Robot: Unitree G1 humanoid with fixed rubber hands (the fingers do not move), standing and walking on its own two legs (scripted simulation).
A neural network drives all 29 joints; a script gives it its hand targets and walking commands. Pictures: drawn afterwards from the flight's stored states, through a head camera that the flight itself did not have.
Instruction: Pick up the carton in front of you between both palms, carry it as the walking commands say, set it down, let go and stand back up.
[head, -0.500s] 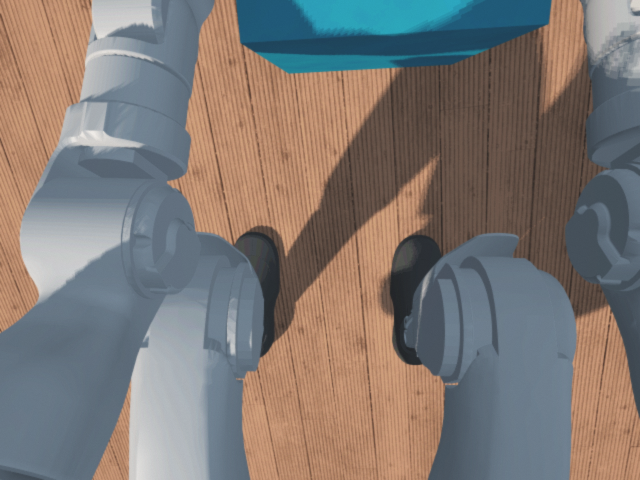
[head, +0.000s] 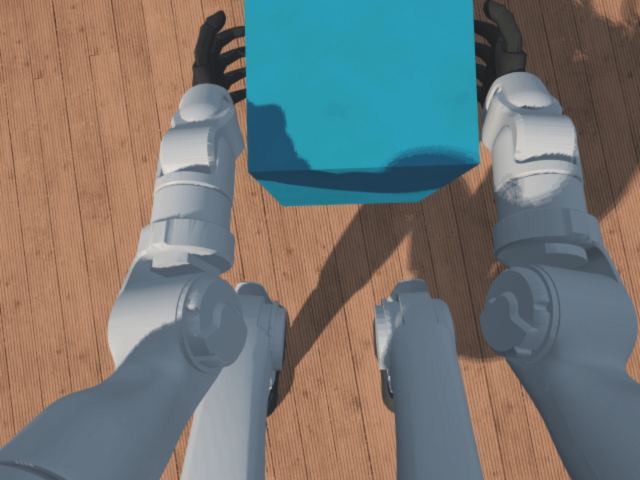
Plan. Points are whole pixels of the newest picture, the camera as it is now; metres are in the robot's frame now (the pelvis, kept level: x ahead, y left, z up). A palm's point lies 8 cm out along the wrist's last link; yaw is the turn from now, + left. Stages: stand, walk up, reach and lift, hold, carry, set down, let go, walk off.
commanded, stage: reach and lift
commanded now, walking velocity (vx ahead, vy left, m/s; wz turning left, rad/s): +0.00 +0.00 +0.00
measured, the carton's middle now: (352, 110) +0.54 -0.04 -0.14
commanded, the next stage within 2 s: none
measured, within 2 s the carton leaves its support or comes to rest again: neither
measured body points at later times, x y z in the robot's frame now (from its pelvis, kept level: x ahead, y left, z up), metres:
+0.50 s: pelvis +0.03 +0.00 +0.11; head +0.26 -0.02 +0.50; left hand +0.51 +0.13 +0.06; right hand +0.50 -0.18 +0.05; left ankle +0.12 +0.13 -0.41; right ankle +0.12 -0.13 -0.41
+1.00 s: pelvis +0.07 +0.00 +0.24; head +0.18 -0.01 +0.68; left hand +0.45 +0.14 +0.22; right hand +0.45 -0.16 +0.21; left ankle +0.12 +0.13 -0.41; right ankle +0.12 -0.13 -0.41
